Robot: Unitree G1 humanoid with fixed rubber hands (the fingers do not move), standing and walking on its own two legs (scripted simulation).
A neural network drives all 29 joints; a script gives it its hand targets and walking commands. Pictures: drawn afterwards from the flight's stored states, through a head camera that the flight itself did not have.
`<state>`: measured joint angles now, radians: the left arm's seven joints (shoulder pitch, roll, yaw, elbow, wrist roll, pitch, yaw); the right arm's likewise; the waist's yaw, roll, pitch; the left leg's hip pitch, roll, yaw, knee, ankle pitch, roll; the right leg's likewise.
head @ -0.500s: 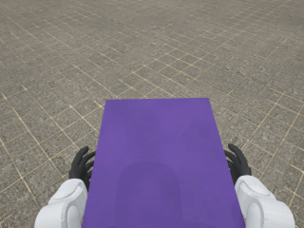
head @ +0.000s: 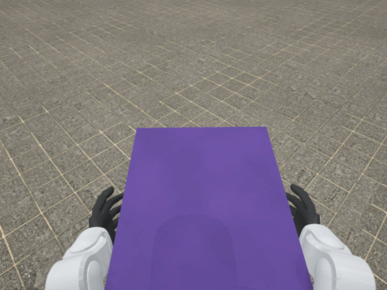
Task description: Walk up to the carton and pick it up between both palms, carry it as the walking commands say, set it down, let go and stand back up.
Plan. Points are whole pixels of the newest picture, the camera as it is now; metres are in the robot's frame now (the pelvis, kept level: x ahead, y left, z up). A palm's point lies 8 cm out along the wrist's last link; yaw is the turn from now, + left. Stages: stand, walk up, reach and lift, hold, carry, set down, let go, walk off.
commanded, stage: carry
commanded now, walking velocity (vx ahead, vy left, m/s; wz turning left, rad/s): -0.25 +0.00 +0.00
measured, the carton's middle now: (202, 223) +0.27 +0.00 +0.02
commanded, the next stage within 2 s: none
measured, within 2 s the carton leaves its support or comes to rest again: neither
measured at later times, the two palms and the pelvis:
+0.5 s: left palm out of the picture +0.12 +0.17 +0.11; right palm out of the picture +0.11 -0.18 +0.11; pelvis -0.12 +0.00 +0.02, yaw -3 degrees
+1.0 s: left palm out of the picture -0.07 +0.19 +0.09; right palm out of the picture -0.06 -0.15 +0.10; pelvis -0.29 +0.01 +0.03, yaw -1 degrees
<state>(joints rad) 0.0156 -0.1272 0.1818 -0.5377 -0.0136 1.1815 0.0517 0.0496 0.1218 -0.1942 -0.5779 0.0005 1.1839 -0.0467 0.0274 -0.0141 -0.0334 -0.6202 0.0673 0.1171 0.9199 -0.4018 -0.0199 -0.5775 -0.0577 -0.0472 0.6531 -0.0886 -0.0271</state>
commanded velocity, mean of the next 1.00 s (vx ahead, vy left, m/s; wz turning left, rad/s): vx -0.25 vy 0.00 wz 0.00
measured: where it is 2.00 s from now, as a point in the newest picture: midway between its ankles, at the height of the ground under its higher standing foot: outside the picture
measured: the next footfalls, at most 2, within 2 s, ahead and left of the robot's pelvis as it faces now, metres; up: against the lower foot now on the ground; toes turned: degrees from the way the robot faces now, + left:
left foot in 0.12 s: +0.03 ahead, +0.11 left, +0.00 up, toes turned +6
right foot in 0.50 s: -0.13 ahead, -0.11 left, +0.00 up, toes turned -7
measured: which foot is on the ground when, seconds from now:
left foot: up 0.00-0.10, down 0.12-0.52, up 0.54-0.84, down 0.86-1.00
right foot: down 0.00-0.12, up 0.14-0.48, down 0.50-0.88, up 0.90-1.00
